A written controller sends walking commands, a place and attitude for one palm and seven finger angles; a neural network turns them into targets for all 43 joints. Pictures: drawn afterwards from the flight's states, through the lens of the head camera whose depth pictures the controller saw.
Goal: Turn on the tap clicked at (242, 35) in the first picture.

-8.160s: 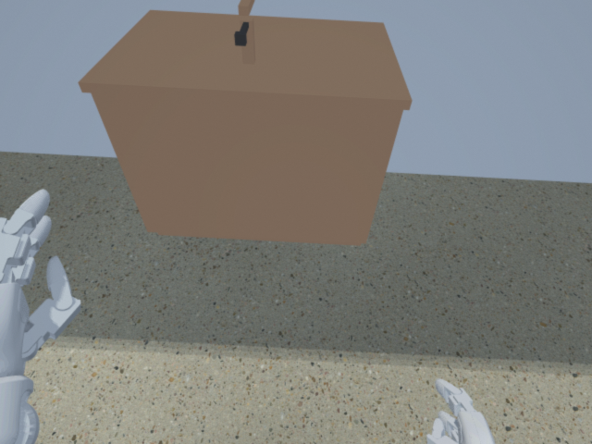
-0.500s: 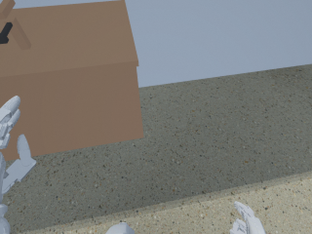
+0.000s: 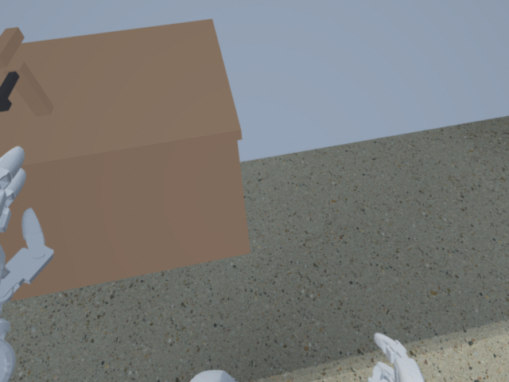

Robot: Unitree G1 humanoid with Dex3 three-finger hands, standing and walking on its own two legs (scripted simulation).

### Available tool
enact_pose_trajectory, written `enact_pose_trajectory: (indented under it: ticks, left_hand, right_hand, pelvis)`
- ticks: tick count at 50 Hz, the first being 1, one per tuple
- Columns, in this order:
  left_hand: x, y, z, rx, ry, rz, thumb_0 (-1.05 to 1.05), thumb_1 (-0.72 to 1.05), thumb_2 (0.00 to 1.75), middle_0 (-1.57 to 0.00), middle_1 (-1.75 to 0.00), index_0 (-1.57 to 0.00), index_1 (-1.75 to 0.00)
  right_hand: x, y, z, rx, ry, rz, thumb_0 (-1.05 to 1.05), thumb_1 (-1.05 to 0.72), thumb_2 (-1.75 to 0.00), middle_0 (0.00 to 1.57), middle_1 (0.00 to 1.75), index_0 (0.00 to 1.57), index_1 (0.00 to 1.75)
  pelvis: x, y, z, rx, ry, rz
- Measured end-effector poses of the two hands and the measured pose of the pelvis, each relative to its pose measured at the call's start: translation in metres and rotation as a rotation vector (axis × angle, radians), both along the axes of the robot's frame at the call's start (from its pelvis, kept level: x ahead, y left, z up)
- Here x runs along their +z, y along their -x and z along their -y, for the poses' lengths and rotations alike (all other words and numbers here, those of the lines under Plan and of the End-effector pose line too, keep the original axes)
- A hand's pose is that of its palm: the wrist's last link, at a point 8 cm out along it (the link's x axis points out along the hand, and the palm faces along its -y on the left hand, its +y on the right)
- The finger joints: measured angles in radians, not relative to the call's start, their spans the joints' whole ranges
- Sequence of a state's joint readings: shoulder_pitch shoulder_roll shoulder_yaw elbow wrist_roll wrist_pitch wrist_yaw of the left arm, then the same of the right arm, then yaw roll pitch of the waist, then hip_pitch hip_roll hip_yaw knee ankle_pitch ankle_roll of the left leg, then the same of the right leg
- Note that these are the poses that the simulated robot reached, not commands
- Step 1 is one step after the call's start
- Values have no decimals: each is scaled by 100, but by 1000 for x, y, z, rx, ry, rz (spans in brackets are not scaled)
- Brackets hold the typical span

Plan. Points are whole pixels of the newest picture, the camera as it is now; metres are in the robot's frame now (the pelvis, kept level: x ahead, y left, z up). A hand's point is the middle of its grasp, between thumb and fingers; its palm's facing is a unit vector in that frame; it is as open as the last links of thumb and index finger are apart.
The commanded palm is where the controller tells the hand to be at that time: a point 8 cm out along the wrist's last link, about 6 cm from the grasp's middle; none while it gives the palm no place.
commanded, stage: take the last steps up to it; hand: left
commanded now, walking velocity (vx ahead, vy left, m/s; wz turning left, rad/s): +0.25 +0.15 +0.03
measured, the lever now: out of the picture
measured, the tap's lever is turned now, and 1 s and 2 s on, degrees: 0 0 0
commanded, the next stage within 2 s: come to a stop and stand still in 0.46 s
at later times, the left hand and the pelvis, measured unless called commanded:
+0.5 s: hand (36, 169) +0.33 +0.30 +0.20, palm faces +0.36 -0.81 -0.46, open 7.4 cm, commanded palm +0.27 +0.35 +0.19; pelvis +0.11 +0.07 +0.01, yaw -1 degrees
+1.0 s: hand (22, 148) +0.37 +0.35 +0.19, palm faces +0.37 -0.84 -0.41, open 7.4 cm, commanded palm +0.31 +0.38 +0.19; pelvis +0.14 +0.11 +0.01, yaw -2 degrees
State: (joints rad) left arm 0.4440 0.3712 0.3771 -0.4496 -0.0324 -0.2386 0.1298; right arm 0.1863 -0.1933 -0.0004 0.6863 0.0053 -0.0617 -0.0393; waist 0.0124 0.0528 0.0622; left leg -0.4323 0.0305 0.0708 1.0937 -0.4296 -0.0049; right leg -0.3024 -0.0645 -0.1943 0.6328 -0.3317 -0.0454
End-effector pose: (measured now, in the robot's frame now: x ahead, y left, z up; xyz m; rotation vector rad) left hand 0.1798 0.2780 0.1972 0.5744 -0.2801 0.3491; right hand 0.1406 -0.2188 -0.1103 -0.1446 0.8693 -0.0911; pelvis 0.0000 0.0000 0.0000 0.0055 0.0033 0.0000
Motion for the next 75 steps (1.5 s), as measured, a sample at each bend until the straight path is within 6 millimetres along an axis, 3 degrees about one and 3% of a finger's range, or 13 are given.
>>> enact_pose_trajectory:
  ticks: [6, 11, 14, 18, 26, 32, 40, 45, 50, 56, 64, 70, 75]
  left_hand:
    - [-7, -24, -10, -4, 55, -29, 2, 89, 90, -21, -30, -22, -31]
    - [3, -50, -29, -61, 19, 40, 2, 89, 90, -21, -30, -22, -31]
    - [5, -71, -51, -79, -9, 117, 1, 89, 90, -21, -30, -22, -31]
    - [7, -97, -71, -59, 5, 129, 1, 89, 90, -21, -30, -22, -31]
    - [16, -107, -62, -72, -19, 46, 2, 89, 90, -21, -30, -21, -31]
    - [5, -118, -74, 23, 10, 0, 1, 89, 90, -21, -30, -22, -31]
    - [-6, -143, -86, -3, 87, -12, 2, 89, 90, -21, -30, -22, -31]
    - [-3, -151, -102, -77, 66, 46, 2, 89, 90, -21, -30, -22, -31]
    - [8, -149, -109, -69, 59, 57, 2, 89, 90, -21, -30, -22, -31]
    - [7, -131, -94, -62, 60, 14, 2, 90, 90, -21, -30, -21, -31]
    - [-11, -112, -74, -14, 133, -69, 1, 89, 90, -21, -30, -22, -31]
    - [-12, -109, -73, -36, 143, -20, 2, 89, 90, -21, -30, -22, -31]
    - [-8, -103, -78, -36, 121, -15, 2, 89, 90, -21, -30, -22, -31]
  right_hand:
    - [24, -28, 12, -5, 90, -9, 2, -91, -90, 20, 30, 20, 30]
    - [40, -61, 3, -28, 170, 52, 2, -91, -90, 20, 30, 20, 30]
    - [38, -82, -12, -73, 174, 111, 2, -91, -90, 20, 30, 20, 30]
    - [38, -101, -48, -78, 92, 144, 2, -91, -90, 19, 30, 20, 30]
    - [22, -118, -96, -13, -44, 126, 1, -90, -90, 20, 30, 20, 30]
    - [1, -129, -90, 32, -37, 33, 2, -90, -89, 20, 30, 21, 30]
    - [35, -152, -71, -5, 110, 70, 2, -90, -90, 20, 30, 20, 30]
    - [52, -165, -79, -52, 162, 138, 2, -91, -90, 20, 30, 20, 30]
    - [63, -163, -103, -6, 98, 180, 2, -91, -90, 19, 30, 20, 30]
    - [51, -145, -114, 21, 13, 183, 1, -90, -90, 20, 30, 20, 30]
    - [27, -106, -85, -9, 16, 73, 2, -90, -89, 20, 30, 21, 30]
    - [29, -86, -60, -45, 104, 39, 2, -90, -90, 20, 30, 20, 30]
    - [42, -81, -53, -64, 131, 65, 2, -91, -90, 20, 30, 20, 30]
  pelvis:
    - [12, -27, -14, 11, -21, -10]
    - [7, -55, -41, 0, -23, 2]
    - [-4, -70, -59, -13, -21, 12]
    - [-1, -81, -68, -13, -7, 5]
    - [4, -109, -73, -10, -14, -13]
    - [2, -127, -75, 2, -19, 4]
    - [12, -141, -93, 0, -26, 13]
    - [5, -144, -109, -26, -12, 17]
    - [13, -138, -109, -29, 13, 14]
    - [12, -126, -98, -39, 9, 10]
    - [12, -111, -83, -46, 7, 9]
    - [9, -105, -82, -24, 27, 12]
    - [13, -98, -81, -40, 8, 18]
